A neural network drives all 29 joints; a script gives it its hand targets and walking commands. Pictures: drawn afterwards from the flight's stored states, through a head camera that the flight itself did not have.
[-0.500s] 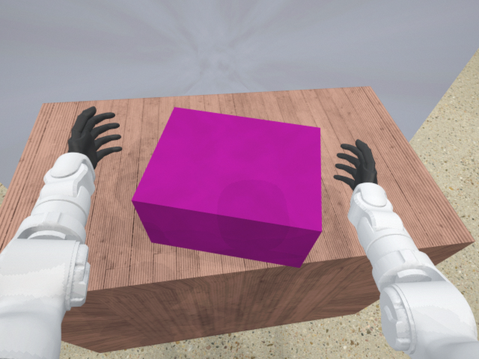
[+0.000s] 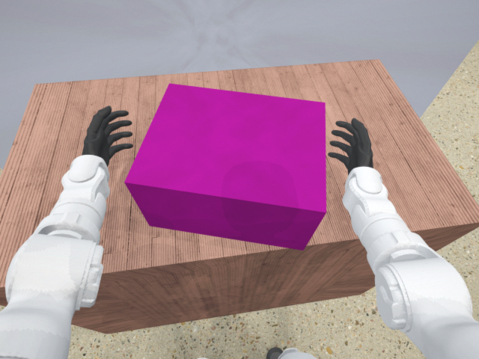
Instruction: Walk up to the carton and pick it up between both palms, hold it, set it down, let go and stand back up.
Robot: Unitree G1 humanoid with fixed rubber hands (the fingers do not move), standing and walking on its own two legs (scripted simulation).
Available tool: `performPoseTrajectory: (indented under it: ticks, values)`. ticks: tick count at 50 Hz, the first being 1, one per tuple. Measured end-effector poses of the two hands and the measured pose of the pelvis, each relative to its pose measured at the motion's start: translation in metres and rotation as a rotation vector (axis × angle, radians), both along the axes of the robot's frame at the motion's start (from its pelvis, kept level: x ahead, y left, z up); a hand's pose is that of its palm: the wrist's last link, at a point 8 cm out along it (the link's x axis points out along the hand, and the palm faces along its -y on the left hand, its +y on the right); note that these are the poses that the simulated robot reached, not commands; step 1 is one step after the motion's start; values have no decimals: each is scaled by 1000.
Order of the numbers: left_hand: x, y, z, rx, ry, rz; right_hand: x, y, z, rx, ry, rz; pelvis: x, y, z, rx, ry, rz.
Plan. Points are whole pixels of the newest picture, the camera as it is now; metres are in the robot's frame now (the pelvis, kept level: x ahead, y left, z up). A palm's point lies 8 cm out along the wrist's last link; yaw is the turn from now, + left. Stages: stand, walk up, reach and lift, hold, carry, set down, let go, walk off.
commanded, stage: reach and lift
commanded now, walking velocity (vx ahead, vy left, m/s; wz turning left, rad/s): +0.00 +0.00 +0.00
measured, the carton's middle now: (235, 165) +0.45 +0.00 +0.02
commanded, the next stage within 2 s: none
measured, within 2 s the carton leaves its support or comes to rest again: neither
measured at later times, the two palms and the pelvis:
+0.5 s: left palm (119, 162) +0.45 +0.21 +0.04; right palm (346, 166) +0.41 -0.20 +0.04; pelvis +0.00 +0.00 +0.00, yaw +0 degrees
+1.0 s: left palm (119, 161) +0.45 +0.20 +0.05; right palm (346, 167) +0.41 -0.20 +0.04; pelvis +0.00 +0.00 -0.01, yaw +0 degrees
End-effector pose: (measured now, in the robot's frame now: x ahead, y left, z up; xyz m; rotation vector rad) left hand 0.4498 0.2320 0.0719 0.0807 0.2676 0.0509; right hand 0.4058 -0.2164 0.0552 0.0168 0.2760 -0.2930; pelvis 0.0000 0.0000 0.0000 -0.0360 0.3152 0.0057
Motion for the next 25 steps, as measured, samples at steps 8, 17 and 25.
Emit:
performPoseTrajectory:
  ticks: [8,17,25]
  values:
    - [-15,-1,-8,9,48,9,-4,2,9,-2,7,5,-8,0,-2,0,-18,1]
    - [-10,-19,-24,-6,55,-10,1,8,-3,12,46,19,-8,-2,-4,2,6,0]
    - [2,-25,-30,-13,52,-17,9,14,-15,17,52,16,1,-2,-4,2,39,-1]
